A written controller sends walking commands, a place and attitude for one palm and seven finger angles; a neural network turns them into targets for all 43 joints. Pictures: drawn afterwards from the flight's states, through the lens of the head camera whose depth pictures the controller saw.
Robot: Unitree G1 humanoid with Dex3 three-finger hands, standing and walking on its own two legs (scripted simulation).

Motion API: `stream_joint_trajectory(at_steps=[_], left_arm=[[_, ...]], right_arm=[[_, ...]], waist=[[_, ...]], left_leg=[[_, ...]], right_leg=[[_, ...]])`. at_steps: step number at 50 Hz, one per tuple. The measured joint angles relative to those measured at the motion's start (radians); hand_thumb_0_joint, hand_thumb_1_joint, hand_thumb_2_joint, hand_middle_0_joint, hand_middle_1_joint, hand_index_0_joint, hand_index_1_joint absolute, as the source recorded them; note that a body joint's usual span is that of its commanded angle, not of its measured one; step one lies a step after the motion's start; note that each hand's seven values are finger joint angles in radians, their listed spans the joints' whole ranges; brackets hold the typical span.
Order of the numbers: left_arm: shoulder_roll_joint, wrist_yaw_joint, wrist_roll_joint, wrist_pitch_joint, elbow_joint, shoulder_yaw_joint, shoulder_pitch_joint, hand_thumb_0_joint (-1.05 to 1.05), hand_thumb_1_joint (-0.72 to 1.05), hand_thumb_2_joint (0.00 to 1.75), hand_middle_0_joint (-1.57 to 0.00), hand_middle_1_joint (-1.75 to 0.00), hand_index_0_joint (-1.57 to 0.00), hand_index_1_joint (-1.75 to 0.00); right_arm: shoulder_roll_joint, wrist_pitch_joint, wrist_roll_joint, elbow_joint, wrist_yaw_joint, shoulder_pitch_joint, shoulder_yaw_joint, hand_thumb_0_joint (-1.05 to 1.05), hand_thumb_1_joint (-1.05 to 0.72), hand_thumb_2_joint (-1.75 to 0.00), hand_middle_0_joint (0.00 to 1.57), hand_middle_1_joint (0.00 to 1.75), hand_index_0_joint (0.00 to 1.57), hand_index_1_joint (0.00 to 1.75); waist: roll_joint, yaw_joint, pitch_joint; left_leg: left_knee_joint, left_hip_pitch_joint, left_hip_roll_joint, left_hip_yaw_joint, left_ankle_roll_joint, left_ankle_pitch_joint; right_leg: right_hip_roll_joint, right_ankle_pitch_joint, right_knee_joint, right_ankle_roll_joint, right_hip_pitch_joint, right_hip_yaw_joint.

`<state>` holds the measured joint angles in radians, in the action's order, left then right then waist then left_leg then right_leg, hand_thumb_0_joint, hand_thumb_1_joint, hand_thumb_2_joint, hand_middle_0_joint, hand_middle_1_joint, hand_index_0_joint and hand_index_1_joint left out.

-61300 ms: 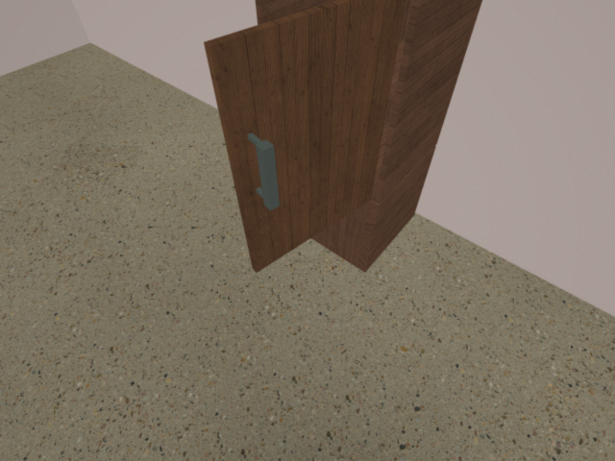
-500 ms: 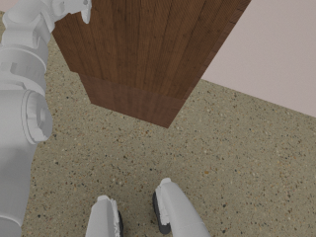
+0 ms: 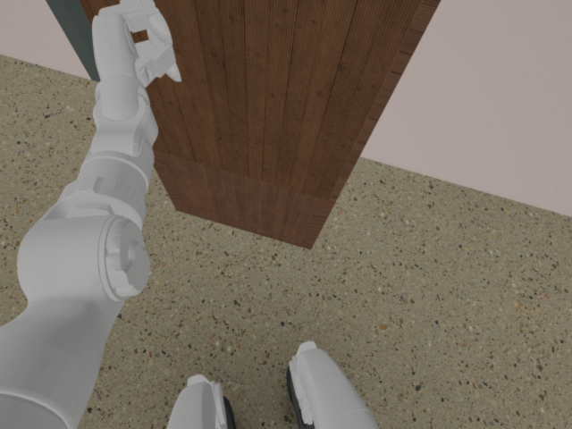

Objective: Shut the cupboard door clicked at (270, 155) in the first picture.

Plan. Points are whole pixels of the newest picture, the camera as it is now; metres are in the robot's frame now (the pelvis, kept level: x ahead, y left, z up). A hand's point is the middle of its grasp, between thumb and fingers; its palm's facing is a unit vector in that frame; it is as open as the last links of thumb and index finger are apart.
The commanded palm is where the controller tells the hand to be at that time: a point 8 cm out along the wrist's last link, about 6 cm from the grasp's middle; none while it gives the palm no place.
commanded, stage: pull the fist back off the door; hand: left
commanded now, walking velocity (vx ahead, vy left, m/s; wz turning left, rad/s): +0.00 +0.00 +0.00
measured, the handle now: (86, 20) +0.66 +0.14 +0.09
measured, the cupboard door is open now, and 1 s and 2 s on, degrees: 0 0 0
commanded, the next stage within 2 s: draw the hand back to the body in 0.42 s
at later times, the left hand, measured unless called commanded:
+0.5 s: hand (182, 103) +0.50 +0.03 +0.10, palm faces -0.01 -1.00 -0.04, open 3.1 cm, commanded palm +0.48 +0.09 +0.10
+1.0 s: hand (79, 165) +0.40 +0.12 +0.16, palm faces -0.01 -1.00 -0.03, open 3.1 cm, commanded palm +0.35 +0.17 +0.17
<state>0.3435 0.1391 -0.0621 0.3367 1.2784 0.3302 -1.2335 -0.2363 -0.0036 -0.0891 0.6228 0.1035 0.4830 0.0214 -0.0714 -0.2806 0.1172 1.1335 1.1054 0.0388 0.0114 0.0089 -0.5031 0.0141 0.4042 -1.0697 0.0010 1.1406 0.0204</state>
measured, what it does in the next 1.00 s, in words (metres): rises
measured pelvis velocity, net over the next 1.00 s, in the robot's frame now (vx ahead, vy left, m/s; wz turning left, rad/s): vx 0.02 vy -0.01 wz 0.02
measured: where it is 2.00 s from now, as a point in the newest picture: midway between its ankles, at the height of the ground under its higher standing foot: outside the picture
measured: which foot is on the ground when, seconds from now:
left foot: down 0.00-1.00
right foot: down 0.00-1.00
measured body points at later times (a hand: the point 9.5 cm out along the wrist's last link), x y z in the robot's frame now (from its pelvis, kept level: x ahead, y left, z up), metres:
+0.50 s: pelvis +0.01 -0.01 +0.02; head +0.12 -0.01 +0.46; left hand +0.50 +0.09 +0.11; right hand +0.07 -0.27 -0.10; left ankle +0.01 +0.11 -0.65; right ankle +0.04 -0.12 -0.65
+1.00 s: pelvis +0.02 -0.01 +0.06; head +0.05 -0.02 +0.51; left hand +0.39 +0.17 +0.17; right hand +0.12 -0.27 -0.05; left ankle +0.00 +0.11 -0.65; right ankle +0.04 -0.12 -0.65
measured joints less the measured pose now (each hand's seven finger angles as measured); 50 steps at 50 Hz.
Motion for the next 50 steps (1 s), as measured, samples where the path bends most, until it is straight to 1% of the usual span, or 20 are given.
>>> stream_joint_trajectory(at_steps=[2,7,11,15,18,21,24,27,29,31,34,36,41,46,50], left_arm=[[-0.015,-0.005,0.006,0.025,-0.017,-0.020,0.038,0.02,0.89,0.90,-1.30,-1.50,-1.29,-1.50],[-0.071,-0.023,0.046,0.038,-0.057,-0.060,0.130,0.01,0.90,0.90,-1.30,-1.50,-1.29,-1.50],[-0.128,-0.020,0.071,0.071,-0.130,-0.113,0.219,0.01,0.90,0.90,-1.30,-1.50,-1.29,-1.50],[-0.183,-0.009,0.072,0.102,-0.184,-0.162,0.288,0.02,0.90,0.90,-1.30,-1.50,-1.29,-1.50],[-0.216,0.004,0.068,0.106,-0.211,-0.190,0.330,0.02,0.90,0.90,-1.30,-1.50,-1.30,-1.50],[-0.238,0.020,0.064,0.109,-0.218,-0.199,0.352,0.02,0.90,0.90,-1.30,-1.50,-1.30,-1.50],[-0.240,0.033,0.056,0.116,-0.193,-0.195,0.342,0.02,0.90,0.90,-1.30,-1.50,-1.30,-1.50],[-0.225,0.036,0.050,0.120,-0.158,-0.184,0.311,0.02,0.90,0.90,-1.30,-1.50,-1.30,-1.50],[-0.213,0.029,0.052,0.122,-0.150,-0.175,0.297,0.02,0.90,0.90,-1.30,-1.50,-1.30,-1.50],[-0.205,0.011,0.059,0.120,-0.175,-0.152,0.310,0.02,0.90,0.90,-1.30,-1.50,-1.30,-1.50],[-0.196,-0.025,0.084,0.104,-0.275,-0.142,0.398,0.02,0.90,0.90,-1.30,-1.50,-1.30,-1.50],[-0.193,-0.052,0.106,0.081,-0.357,-0.145,0.481,0.02,0.90,0.90,-1.30,-1.50,-1.29,-1.50],[-0.195,-0.102,0.170,0.016,-0.560,-0.184,0.692,0.02,0.90,0.90,-1.30,-1.50,-1.29,-1.50],[-0.186,-0.143,0.196,-0.009,-0.692,-0.219,0.812,0.02,0.90,0.90,-1.30,-1.50,-1.30,-1.50],[-0.172,-0.182,0.215,-0.046,-0.793,-0.239,0.898,0.02,0.90,0.90,-1.30,-1.50,-1.29,-1.49]], right_arm=[[-0.007,0.004,0.005,0.004,0.001,0.003,-0.008,0.01,-0.91,-0.89,0.20,0.30,0.20,0.30],[-0.024,0.026,0.019,0.013,-0.005,-0.010,-0.028,0.01,-0.91,-0.89,0.20,0.30,0.20,0.30],[-0.032,0.029,0.023,0.011,-0.012,-0.033,-0.049,0.01,-0.91,-0.89,0.20,0.30,0.20,0.30],[-0.034,0.035,0.028,0.011,-0.016,-0.071,-0.063,0.01,-0.91,-0.89,0.20,0.30,0.20,0.30],[-0.032,0.041,0.032,0.005,-0.020,-0.101,-0.066,0.01,-0.91,-0.90,0.20,0.30,0.20,0.30],[-0.024,0.044,0.035,0.000,-0.026,-0.132,-0.062,0.01,-0.91,-0.90,0.20,0.30,0.20,0.30],[-0.013,0.043,0.036,-0.003,-0.033,-0.159,-0.051,0.01,-0.91,-0.90,0.20,0.30,0.20,0.30],[-0.002,0.041,0.036,-0.004,-0.038,-0.177,-0.040,0.01,-0.91,-0.89,0.20,0.30,0.20,0.30],[0.004,0.039,0.036,-0.004,-0.040,-0.178,-0.037,0.01,-0.91,-0.89,0.20,0.30,0.20,0.30],[0.007,0.044,0.039,-0.007,-0.041,-0.170,-0.035,0.01,-0.91,-0.89,0.20,0.30,0.20,0.30],[0.007,0.059,0.053,-0.020,-0.044,-0.141,-0.037,0.01,-0.91,-0.89,0.20,0.30,0.20,0.30],[0.004,0.069,0.066,-0.028,-0.048,-0.120,-0.038,0.01,-0.91,-0.89,0.20,0.30,0.20,0.30],[-0.004,0.072,0.101,-0.032,-0.072,-0.086,-0.037,0.01,-0.91,-0.89,0.20,0.30,0.20,0.30],[-0.016,0.049,0.118,-0.022,-0.100,-0.111,-0.036,0.01,-0.91,-0.89,0.20,0.30,0.20,0.30],[-0.030,0.029,0.130,-0.038,-0.113,-0.156,-0.039,0.01,-0.91,-0.90,0.20,0.30,0.20,0.30]], waist=[[0.004,0.016,0.002],[0.017,0.055,0.006],[0.027,0.084,0.008],[0.035,0.107,0.011],[0.035,0.120,0.014],[0.034,0.127,0.012],[0.034,0.127,0.009],[0.035,0.121,0.004],[0.035,0.119,0.005],[0.035,0.124,0.005],[0.029,0.143,0.004],[0.025,0.159,-0.002],[0.021,0.191,-0.022],[0.034,0.209,-0.033],[0.034,0.223,-0.035]], left_leg=[[-0.018,-0.030,-0.001,0.003,-0.001,0.002],[-0.055,-0.094,-0.006,0.000,-0.004,0.005],[-0.073,-0.132,-0.012,-0.005,-0.007,0.006],[-0.080,-0.164,-0.016,-0.008,-0.009,0.003],[-0.087,-0.187,-0.019,-0.007,-0.009,0.002],[-0.095,-0.210,-0.021,-0.004,-0.009,0.003],[-0.099,-0.221,-0.024,-0.003,-0.009,0.007],[-0.097,-0.217,-0.026,-0.004,-0.011,0.011],[-0.096,-0.211,-0.027,-0.003,-0.012,0.014],[-0.101,-0.216,-0.024,0.004,-0.013,0.017],[-0.133,-0.257,-0.018,0.020,-0.013,0.023],[-0.168,-0.305,-0.015,0.028,-0.014,0.033],[-0.269,-0.439,-0.012,0.027,-0.013,0.067],[-0.331,-0.537,-0.013,0.010,-0.015,0.090],[-0.367,-0.601,-0.016,0.008,-0.012,0.101]], right_leg=[[0.000,0.001,0.013,0.001,-0.027,-0.003],[-0.005,0.005,0.040,0.004,-0.090,0.000],[-0.011,0.011,0.052,0.006,-0.128,0.005],[-0.015,0.019,0.054,0.006,-0.160,0.008],[-0.018,0.023,0.055,0.007,-0.181,0.007],[-0.020,0.025,0.056,0.007,-0.200,0.003],[-0.022,0.025,0.054,0.007,-0.208,0.002],[-0.024,0.023,0.049,0.009,-0.204,0.003],[-0.025,0.021,0.046,0.010,-0.196,0.002],[-0.022,0.018,0.048,0.011,-0.197,-0.005],[-0.015,0.008,0.072,0.012,-0.228,-0.020],[-0.010,-0.003,0.104,0.011,-0.270,-0.028],[-0.006,-0.035,0.206,0.011,-0.407,-0.025],[-0.007,-0.057,0.279,0.013,-0.517,-0.008],[-0.010,-0.067,0.317,0.011,-0.585,-0.006]])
